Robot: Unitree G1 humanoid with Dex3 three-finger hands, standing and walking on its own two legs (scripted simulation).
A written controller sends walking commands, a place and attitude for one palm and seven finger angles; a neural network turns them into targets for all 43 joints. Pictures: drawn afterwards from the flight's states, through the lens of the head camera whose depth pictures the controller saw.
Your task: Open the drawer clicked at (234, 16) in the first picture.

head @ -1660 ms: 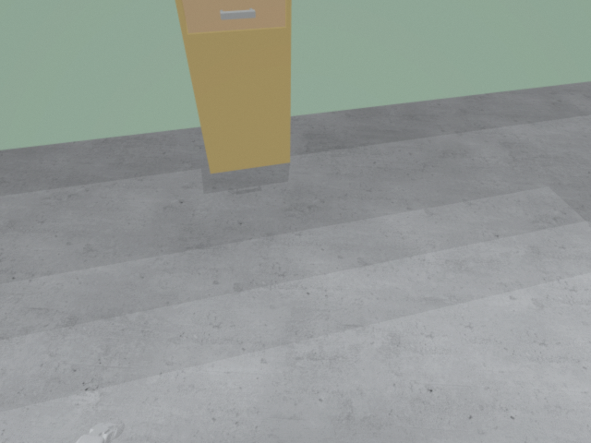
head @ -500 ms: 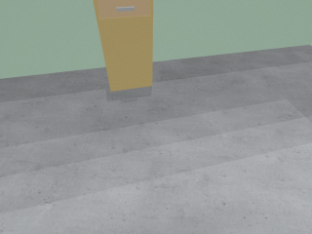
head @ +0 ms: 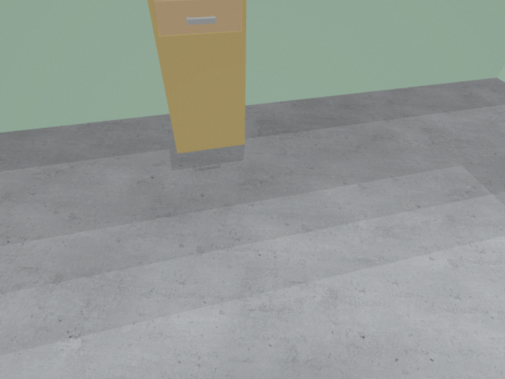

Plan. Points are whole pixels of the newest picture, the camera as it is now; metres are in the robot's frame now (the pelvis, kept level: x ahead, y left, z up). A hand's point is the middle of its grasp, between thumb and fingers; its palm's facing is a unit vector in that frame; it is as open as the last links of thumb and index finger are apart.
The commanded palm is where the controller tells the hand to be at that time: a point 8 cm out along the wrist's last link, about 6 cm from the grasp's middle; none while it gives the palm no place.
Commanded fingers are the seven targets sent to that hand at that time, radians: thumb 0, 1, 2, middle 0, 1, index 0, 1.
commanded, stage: walk to a spot facing it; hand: left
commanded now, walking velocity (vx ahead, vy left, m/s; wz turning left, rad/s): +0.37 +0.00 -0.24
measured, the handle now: (201, 19) +1.55 +0.33 +0.00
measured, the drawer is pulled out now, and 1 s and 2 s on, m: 0.00 0.00 0.00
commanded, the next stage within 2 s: turn to face it in 1.86 s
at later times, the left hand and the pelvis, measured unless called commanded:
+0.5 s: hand (191, 327) +0.26 +0.14 -0.19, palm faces -0.15 -0.97 -0.20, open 7.4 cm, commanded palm none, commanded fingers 0.00 0.90 0.90 -0.20 -0.30 -0.20 -0.30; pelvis +0.16 -0.03 -0.03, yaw -8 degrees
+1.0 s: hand (205, 298) +0.33 +0.13 -0.20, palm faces -0.03 -0.99 -0.12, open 7.4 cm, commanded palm none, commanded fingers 0.00 0.90 0.90 -0.20 -0.30 -0.20 -0.30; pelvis +0.36 -0.04 -0.02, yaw -7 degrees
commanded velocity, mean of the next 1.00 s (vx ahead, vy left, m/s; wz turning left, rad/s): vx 0.38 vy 0.00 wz -0.11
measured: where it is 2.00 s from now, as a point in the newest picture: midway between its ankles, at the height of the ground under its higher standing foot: (293, 264)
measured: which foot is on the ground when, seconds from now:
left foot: down 0.00-0.52, up 0.54-0.94, down 0.96-1.00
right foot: down 0.00-0.20, up 0.22-0.48, down 0.50-0.98, up 1.00-1.00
